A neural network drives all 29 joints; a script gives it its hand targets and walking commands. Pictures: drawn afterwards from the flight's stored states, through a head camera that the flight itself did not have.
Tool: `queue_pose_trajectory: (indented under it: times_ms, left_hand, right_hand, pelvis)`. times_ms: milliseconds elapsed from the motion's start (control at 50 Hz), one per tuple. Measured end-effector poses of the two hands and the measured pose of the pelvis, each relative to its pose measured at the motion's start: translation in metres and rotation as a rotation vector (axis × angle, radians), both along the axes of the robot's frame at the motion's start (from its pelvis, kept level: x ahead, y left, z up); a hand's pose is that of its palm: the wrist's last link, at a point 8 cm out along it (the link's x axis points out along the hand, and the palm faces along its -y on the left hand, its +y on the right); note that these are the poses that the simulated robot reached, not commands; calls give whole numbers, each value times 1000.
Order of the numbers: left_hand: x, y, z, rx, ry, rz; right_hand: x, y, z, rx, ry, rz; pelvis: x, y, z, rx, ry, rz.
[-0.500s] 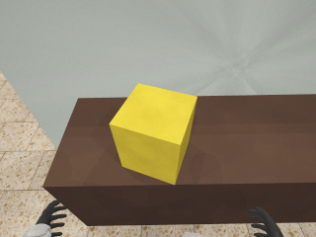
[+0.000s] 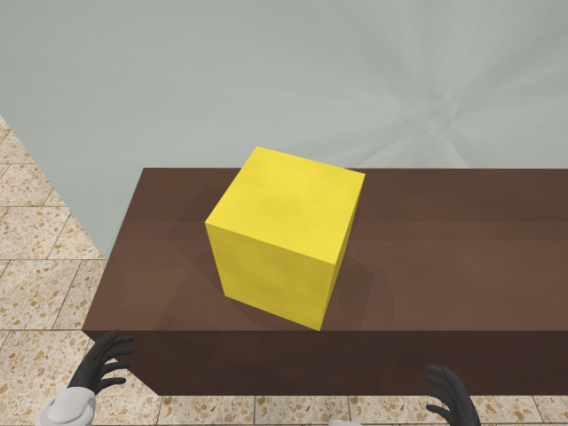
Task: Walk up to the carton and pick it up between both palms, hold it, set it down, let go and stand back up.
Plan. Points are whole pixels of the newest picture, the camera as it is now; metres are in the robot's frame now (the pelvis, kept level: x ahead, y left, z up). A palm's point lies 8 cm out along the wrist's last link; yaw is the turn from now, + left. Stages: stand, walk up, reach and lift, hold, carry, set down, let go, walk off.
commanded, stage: reach and lift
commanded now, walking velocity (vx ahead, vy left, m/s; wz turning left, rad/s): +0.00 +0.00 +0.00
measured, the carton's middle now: (288, 240) +0.46 -0.01 -0.07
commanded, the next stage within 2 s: none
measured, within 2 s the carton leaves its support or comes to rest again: neither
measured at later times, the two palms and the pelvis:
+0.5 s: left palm (81, 375) +0.21 +0.28 -0.04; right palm (419, 415) +0.15 -0.18 -0.04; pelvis +0.02 +0.01 +0.01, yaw +0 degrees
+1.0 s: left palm (94, 366) +0.21 +0.26 -0.03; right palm (405, 396) +0.17 -0.16 -0.03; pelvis +0.02 +0.02 +0.01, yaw +0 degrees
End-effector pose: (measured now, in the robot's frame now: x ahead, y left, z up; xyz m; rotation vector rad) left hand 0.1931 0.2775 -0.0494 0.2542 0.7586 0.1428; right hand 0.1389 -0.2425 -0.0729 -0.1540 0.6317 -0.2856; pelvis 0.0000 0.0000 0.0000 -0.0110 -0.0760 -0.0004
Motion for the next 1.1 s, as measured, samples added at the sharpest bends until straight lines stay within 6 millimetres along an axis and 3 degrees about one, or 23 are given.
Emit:
queue_pose_trajectory:
  times_ms: [220,420,740,920,1100]
  left_hand:
    - [-2,-2,2,-32,-55,-87]
    - [6,6,10,-42,-128,-175]
    - [19,-2,21,-69,-247,-279]
    - [20,-9,22,-91,-273,-284]
    - [26,-16,23,-127,-291,-262]
  right_hand:
    - [15,40,11,50,-118,-13]
    - [15,61,24,60,-208,-87]
    - [22,81,43,72,-334,-147]
    - [27,86,44,89,-342,-167]
    - [51,85,48,95,-353,-162]
  pelvis:
    - [11,3,5,-4,34,-1]
    - [17,10,7,-14,46,-1]
    - [18,20,9,-29,48,-2]
    - [19,18,9,-29,49,-3]
    - [21,15,9,-29,52,-6]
